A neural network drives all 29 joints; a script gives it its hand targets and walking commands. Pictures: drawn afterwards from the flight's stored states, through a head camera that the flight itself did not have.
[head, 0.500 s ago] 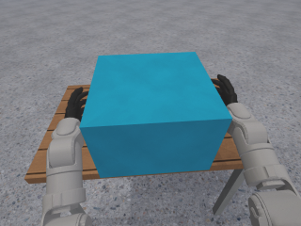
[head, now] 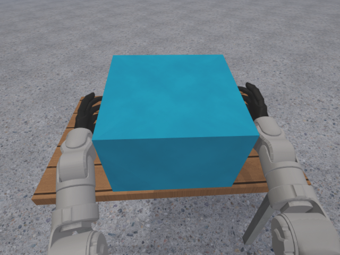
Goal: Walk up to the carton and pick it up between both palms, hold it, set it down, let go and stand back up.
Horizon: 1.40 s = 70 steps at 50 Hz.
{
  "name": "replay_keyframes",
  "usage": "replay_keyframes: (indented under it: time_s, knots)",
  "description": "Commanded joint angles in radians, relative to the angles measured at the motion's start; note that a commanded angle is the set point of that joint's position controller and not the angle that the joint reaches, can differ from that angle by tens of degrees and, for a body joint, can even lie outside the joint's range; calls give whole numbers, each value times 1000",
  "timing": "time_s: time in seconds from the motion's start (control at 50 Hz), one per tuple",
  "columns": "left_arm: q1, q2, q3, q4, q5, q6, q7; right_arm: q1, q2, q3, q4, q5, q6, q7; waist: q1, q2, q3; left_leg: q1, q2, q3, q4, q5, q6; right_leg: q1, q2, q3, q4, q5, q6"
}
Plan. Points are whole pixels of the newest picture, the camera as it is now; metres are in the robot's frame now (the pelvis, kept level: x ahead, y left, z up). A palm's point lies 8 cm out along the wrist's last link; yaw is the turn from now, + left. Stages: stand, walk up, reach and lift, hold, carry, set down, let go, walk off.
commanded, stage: set down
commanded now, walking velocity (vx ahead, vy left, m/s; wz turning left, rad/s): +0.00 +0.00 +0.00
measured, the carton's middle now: (170, 119) +0.42 +0.00 +0.13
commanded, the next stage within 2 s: none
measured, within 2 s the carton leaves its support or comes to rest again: neither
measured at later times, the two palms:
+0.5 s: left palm (101, 137) +0.38 +0.18 +0.13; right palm (258, 126) +0.38 -0.22 +0.13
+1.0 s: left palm (108, 138) +0.40 +0.17 +0.10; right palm (254, 128) +0.40 -0.22 +0.10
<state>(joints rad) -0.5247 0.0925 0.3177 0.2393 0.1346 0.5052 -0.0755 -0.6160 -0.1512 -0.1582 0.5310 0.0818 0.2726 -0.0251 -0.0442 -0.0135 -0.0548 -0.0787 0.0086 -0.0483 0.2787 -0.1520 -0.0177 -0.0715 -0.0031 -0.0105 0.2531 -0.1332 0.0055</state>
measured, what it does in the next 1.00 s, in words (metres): stands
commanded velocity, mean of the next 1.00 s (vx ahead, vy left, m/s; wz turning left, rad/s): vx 0.00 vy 0.00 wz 0.00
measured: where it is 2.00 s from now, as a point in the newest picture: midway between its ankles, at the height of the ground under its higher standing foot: outside the picture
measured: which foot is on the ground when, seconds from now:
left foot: down 0.00-1.00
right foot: down 0.00-1.00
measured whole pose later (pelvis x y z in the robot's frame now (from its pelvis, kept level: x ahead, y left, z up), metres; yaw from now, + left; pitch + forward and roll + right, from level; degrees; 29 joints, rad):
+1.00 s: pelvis +0.02 +0.00 +0.00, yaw +0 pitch +4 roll -1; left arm -0.60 0.08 0.21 0.68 0.09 0.14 0.04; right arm -0.65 -0.21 -0.23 0.91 0.01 -0.07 0.04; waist -0.02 -0.01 -0.08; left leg -0.20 0.02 -0.04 0.29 -0.16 -0.03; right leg -0.19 0.01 -0.03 0.25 -0.13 0.00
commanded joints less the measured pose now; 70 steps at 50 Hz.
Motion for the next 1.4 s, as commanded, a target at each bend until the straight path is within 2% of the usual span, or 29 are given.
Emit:
replay_keyframes:
  time_s: [0.0, 0.1, 0.16, 0.3, 0.38, 0.42, 0.52, 0.58, 0.66, 0.7, 0.78, 0.8, 0.92, 1.08, 1.16, 1.28, 1.38]
  knots:
    - [-571, -432, -395, -106, -67, -95, -133, -611, 466, 292, -219, 14, -147, 126, 2, 4, -280, 37, -50, 76, -38, 101, -15, 142, 26, -57, -14, 113, 20]
    - [-596, -484, -487, -147, -100, -170, -100, -629, 483, 331, -257, 18, -241, 120, -13, 11, -387, 110, -50, 71, 21, 286, -44, 146, 37, -74, 11, 257, 22]
    - [-618, -513, -556, -192, -125, -215, -68, -626, 488, 360, -287, 37, -280, 116, -25, 36, -460, 134, -43, 59, 52, 373, -63, 148, 44, -77, 23, 319, 18]
    - [-612, -540, -638, -257, -160, -261, -4, -583, 472, 433, -329, 94, -291, 121, -20, 51, -542, 164, -38, 29, 99, 524, -84, 135, 54, -66, 38, 425, 20]
    - [-586, -527, -607, -221, -145, -253, -1, -563, 461, 434, -308, 103, -274, 123, -8, 26, -501, 117, -45, 29, 80, 454, -69, 151, 48, -56, 43, 450, 30]
    - [-575, -511, -572, -188, -129, -244, -11, -552, 465, 426, -271, 100, -259, 121, -1, 5, -459, 70, -52, 37, 53, 370, -52, 169, 38, -45, 41, 438, 37]
    - [-592, -496, -487, -57, -97, -244, -35, -581, 471, 352, -172, 47, -258, 128, 19, -27, -384, -8, -53, 55, 3, 217, -25, 174, 23, -46, 39, 360, 47]
    - [-631, -497, -442, 14, -77, -265, -45, -615, 477, 295, -111, 0, -278, 137, 25, -26, -375, -31, -50, 65, -22, 146, -17, 166, 18, -49, 32, 291, 48]
    - [-705, -533, -452, 77, -81, -324, -25, -662, 476, 228, -56, -53, -337, 158, 15, 10, -444, 20, -38, 70, -4, 170, -38, 111, 23, -65, 24, 247, 28]
    - [-743, -543, -456, 110, -82, -359, -10, -680, 477, 200, -25, -82, -365, 167, 11, 2, -467, 34, -34, 71, 1, 178, -43, 87, 26, -73, 23, 238, 26]
    - [-785, -570, -489, 136, -94, -421, 20, -686, 463, 180, 40, -96, -411, 183, 6, 27, -536, 83, -24, 65, 28, 276, -66, 57, 34, -80, 26, 278, 15]
    - [-795, -575, -491, 147, -98, -430, 25, -695, 462, 179, 59, -95, -417, 186, 2, 19, -537, 89, -21, 62, 33, 294, -69, 48, 37, -80, 24, 287, 11]
    - [-772, -571, -460, 191, -80, -453, 36, -684, 459, 200, 112, -79, -434, 187, 19, 0, -573, 63, -24, 65, 54, 389, -60, 107, 37, -70, 46, 436, 29]
    - [-772, -538, -402, 245, -59, -467, 28, -685, 453, 192, 157, -77, -443, 189, 31, -18, -556, -27, -31, 72, 35, 325, -41, 167, 20, -54, 71, 511, 46]
    - [-801, -524, -380, 278, -50, -484, 35, -704, 440, 155, 183, -101, -455, 198, 35, -18, -559, -34, -25, 81, 24, 277, -37, 131, 18, -62, 70, 462, 42]
    - [-849, -522, -371, 316, -55, -525, 49, -719, 437, 102, 235, -137, -479, 214, 29, 0, -608, -40, -19, 85, 37, 287, -44, 96, 19, -66, 74, 462, 36]
    - [-850, -509, -340, 377, -43, -537, 55, -734, 403, 55, 278, -168, -498, 225, 34, -11, -613, -32, -6, 87, 41, 285, -45, 62, 21, -75, 72, 439, 33]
